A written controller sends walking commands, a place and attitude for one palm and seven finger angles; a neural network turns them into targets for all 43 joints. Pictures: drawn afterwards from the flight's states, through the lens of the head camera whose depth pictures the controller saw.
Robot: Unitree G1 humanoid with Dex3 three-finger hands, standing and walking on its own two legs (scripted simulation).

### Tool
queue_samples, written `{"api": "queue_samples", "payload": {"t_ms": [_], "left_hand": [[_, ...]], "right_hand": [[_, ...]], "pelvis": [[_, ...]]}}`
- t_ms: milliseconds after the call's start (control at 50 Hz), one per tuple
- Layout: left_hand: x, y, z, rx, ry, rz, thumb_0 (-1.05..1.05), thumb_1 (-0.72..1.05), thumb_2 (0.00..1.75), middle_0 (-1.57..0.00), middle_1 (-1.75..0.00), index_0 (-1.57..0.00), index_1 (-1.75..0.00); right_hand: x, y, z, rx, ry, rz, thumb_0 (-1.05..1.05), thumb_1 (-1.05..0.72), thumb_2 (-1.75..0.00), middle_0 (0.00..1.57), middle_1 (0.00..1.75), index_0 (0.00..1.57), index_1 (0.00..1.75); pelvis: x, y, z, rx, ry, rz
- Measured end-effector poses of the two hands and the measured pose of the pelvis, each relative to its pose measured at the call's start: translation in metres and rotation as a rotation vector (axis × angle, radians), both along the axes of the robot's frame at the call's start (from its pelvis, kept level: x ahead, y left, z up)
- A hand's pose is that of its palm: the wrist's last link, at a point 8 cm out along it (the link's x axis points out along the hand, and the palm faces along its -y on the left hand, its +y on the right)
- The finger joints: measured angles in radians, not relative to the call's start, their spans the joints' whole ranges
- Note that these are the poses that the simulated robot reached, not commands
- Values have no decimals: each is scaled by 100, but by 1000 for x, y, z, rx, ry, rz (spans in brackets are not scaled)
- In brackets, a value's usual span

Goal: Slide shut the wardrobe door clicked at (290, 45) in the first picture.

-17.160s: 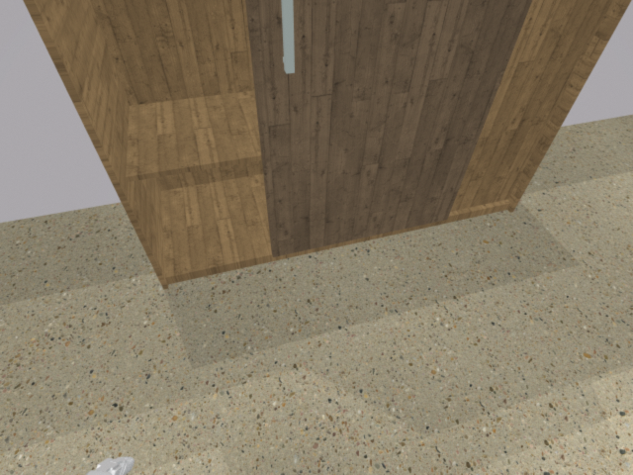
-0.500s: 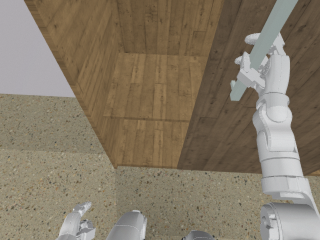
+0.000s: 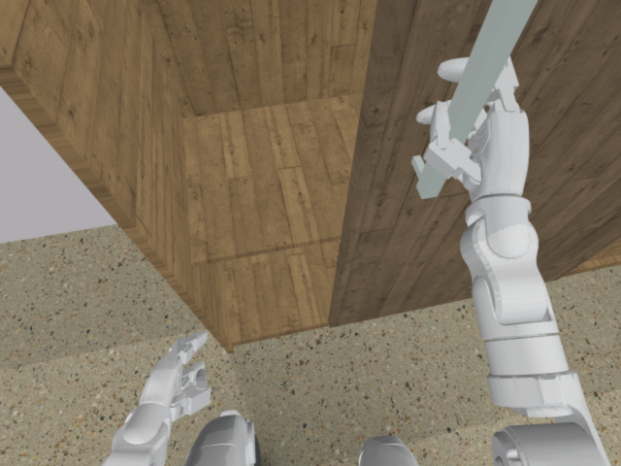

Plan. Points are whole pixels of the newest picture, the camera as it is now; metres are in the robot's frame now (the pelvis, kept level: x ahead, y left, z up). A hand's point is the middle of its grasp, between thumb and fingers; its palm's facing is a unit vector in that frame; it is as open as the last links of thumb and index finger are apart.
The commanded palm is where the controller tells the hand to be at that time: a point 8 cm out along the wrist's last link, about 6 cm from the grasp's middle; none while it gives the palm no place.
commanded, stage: step sideways, sliding the door along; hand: right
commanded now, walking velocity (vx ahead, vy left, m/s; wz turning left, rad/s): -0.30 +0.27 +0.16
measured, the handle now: (454, 102) +0.44 -0.19 +0.18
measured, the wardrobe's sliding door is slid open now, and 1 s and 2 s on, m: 0.31 0.00 0.00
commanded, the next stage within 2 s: stop walking and hold the door there in 1.40 s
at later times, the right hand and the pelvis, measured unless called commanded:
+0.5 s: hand (245, 179) +0.37 +0.03 +0.17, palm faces -0.04 +1.00 -0.07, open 6.2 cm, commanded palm +0.35 -0.01 +0.17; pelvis +0.01 +0.11 +0.00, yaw +1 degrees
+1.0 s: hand (131, 195) +0.35 +0.14 +0.17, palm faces +0.00 +1.00 -0.09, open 6.2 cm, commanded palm +0.33 +0.11 +0.18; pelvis -0.05 +0.23 +0.00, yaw +7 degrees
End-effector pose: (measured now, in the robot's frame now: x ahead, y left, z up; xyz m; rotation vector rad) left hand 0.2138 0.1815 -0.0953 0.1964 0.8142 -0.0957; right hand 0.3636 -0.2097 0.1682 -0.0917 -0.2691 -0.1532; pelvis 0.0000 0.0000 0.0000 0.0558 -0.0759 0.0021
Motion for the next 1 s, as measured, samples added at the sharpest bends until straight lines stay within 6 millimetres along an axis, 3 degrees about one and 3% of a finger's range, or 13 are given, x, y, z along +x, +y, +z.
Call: {"api": "queue_samples", "payload": {"t_ms": [60, 140, 260, 440, 540, 680, 780, 1000], "left_hand": [[19, 14, -10, -43, -32, -13, 1, 90, 90, -20, -30, -20, -30], [31, 42, -13, -46, -42, 29, 1, 90, 90, -20, -30, -20, -30], [27, 84, -4, 18, -41, 61, 1, 90, 90, -20, -30, -20, -30], [19, 125, -10, -22, -20, 97, 1, 90, 90, -20, -30, -20, -30], [0, 150, -2, 1, -35, 175, 1, 90, 90, -20, -30, -20, -30], [-33, 187, -20, -64, 11, 203, 1, 90, 90, -20, -30, -20, -30], [-68, 222, -11, -20, 37, 264, 1, 90, 90, -20, -30, -20, -30], [-144, 299, 5, 98, 58, 346, 1, 90, 90, -20, -30, -20, -30]], "right_hand": [[-1, 18, -1, -33, -31, -36, -4, -74, -85, 44, 141, 18, 135], [-3, 46, -2, -25, -42, -50, -3, -73, -86, 44, 141, 19, 134], [-8, 90, -2, 13, -50, 29, -1, -75, -83, 45, 141, 18, 133], [-13, 165, -4, -19, -84, 138, -2, -77, -83, 45, 141, 17, 136], [-14, 201, -3, -20, -90, 245, -1, -73, -78, 46, 141, 23, 138], [-18, 250, 0, -99, -80, 261, -4, -68, -74, 52, 140, 25, 139], [-23, 284, 2, -56, -34, 270, 0, -68, -76, 50, 141, 27, 139], [-30, 292, 4, -24, 20, 158, 2, -73, -82, 46, 141, 25, 140]], "pelvis": [[11, 27, -13, -15, -17, -16], [13, 47, -10, -25, -3, -41], [15, 63, -4, -46, 26, -29], [17, 107, -6, -57, 38, -20], [9, 120, -3, -72, 51, 27], [-5, 163, -11, -41, 23, 64], [-22, 185, 1, -97, 44, 95], [-54, 225, 3, -87, 45, 121]]}}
